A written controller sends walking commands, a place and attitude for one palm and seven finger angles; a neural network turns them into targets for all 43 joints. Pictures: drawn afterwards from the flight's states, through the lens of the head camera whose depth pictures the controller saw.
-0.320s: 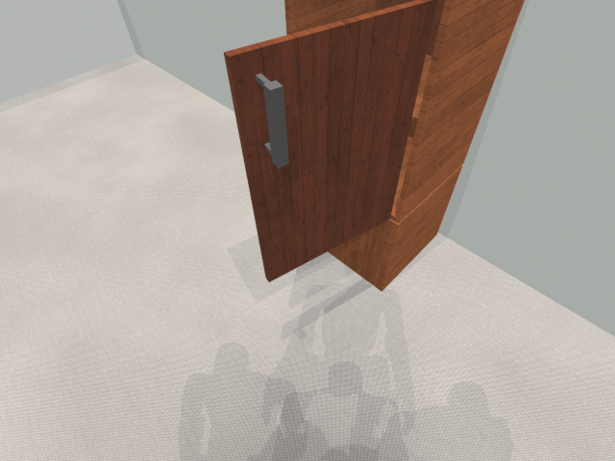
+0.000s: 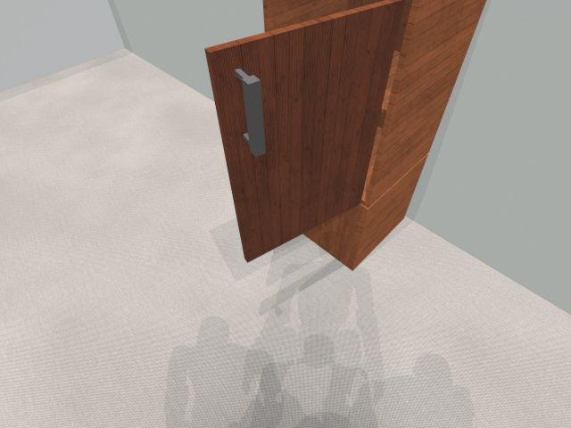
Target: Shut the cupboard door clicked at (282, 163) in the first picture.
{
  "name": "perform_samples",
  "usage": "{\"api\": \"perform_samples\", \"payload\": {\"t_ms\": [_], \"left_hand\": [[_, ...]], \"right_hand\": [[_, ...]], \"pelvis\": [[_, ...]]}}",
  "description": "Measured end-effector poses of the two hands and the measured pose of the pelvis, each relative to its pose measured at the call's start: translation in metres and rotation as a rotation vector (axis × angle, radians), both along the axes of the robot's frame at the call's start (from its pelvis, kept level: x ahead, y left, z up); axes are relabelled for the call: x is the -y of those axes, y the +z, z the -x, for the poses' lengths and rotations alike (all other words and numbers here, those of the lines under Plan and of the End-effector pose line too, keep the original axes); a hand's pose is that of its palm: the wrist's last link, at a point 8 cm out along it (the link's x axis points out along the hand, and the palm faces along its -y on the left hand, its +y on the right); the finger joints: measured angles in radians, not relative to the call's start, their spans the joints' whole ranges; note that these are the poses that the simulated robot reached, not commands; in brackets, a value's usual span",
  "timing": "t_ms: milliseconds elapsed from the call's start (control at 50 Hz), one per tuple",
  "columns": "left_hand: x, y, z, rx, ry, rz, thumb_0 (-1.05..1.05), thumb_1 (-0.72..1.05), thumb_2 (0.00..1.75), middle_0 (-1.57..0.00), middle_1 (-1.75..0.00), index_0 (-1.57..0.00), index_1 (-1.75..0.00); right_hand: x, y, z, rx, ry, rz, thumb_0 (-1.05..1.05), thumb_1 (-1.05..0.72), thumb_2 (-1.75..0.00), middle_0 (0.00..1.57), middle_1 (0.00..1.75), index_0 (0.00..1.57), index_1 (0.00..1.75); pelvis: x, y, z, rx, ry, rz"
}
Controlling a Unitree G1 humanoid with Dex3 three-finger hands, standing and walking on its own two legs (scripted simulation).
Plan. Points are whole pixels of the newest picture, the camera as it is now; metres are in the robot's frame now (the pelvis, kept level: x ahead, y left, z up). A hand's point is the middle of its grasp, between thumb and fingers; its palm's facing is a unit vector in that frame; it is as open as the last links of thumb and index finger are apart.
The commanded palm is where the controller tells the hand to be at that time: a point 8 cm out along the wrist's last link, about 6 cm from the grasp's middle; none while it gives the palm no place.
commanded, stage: look at it before walking up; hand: left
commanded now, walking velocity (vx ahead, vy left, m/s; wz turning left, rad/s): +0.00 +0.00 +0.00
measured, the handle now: (249, 113) +0.59 +0.10 +0.13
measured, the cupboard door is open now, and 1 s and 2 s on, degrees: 77 77 77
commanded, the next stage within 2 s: walk to a spot facing it in 0.62 s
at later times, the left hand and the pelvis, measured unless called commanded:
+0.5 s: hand out of the picture +0.01 +0.18 -0.17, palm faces +0.02 -0.98 -0.21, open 7.3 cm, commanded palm none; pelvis +0.00 +0.00 +0.00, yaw +0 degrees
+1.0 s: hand out of the picture +0.03 +0.20 -0.18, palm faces -0.06 -0.97 -0.22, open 7.4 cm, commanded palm none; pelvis +0.00 +0.01 -0.01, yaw -6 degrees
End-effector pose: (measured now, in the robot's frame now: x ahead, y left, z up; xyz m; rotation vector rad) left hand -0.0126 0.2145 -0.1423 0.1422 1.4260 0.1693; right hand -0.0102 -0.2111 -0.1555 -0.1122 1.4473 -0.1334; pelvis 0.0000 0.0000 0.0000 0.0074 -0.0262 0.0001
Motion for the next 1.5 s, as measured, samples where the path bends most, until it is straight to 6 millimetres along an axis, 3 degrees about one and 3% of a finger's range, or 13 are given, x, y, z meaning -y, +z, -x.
{"api": "perform_samples", "payload": {"t_ms": [380,760,940,1120,1280,1400,1500], "left_hand": [[-0.007,0.001,-0.009,0.01,-0.011,-0.004,0.0,0.91,0.9,-0.2,-0.3,-0.2,-0.3],[-0.025,0.005,-0.03,0.055,-0.034,-0.035,0.0,0.9,0.9,-0.2,-0.3,-0.2,-0.3],[-0.028,-0.002,-0.037,0.023,-0.07,-0.029,0.0,0.9,0.9,-0.2,-0.3,-0.2,-0.3],[-0.033,-0.007,-0.072,0.054,-0.167,-0.035,0.0,0.9,0.9,-0.2,-0.3,-0.2,-0.3],[-0.012,-0.002,-0.118,0.176,-0.271,-0.087,0.0,0.9,0.9,-0.2,-0.3,-0.2,-0.3],[0.002,0.005,-0.122,0.114,-0.349,-0.087,0.0,0.9,0.9,-0.2,-0.3,-0.2,-0.3],[0.008,0.004,-0.131,0.082,-0.408,-0.053,0.0,0.9,0.9,-0.2,-0.3,-0.21,-0.3]], "right_hand": [[0.003,0.002,-0.004,0.003,-0.001,0.013,0.0,-0.91,-0.9,0.2,0.3,0.2,0.3],[0.015,0.006,-0.023,0.045,0.017,0.045,0.0,-0.91,-0.9,0.2,0.3,0.2,0.3],[0.015,0.002,-0.022,0.081,-0.063,0.063,0.0,-0.91,-0.9,0.2,0.3,0.2,0.3],[0.021,-0.004,-0.002,0.113,-0.147,0.092,0.0,-0.91,-0.9,0.2,0.3,0.2,0.3],[0.05,-0.025,0.016,0.099,-0.216,0.07,0.0,-0.91,-0.9,0.2,0.3,0.2,0.3],[0.07,-0.003,-0.001,0.171,-0.286,0.105,0.0,-0.91,-0.9,0.2,0.3,0.2,0.3],[0.073,0.015,-0.02,0.252,-0.335,0.14,0.0,-0.91,-0.9,0.2,0.3,0.2,0.3]], "pelvis": [[-0.003,0.001,-0.003,-0.003,-0.004,0.001],[-0.006,0.002,-0.004,-0.004,-0.006,0.0],[-0.009,-0.005,0.001,-0.014,-0.078,0.004],[-0.012,-0.014,0.012,-0.024,-0.176,-0.018],[0.011,-0.028,0.017,-0.028,-0.253,-0.021],[0.014,-0.013,0.016,-0.044,-0.341,-0.026],[0.01,-0.006,0.008,-0.057,-0.413,-0.031]]}}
